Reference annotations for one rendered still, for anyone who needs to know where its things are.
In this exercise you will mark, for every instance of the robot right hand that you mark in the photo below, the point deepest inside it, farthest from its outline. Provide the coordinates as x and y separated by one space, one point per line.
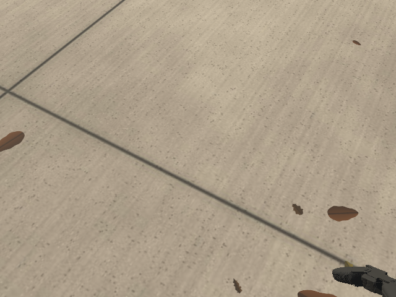
371 278

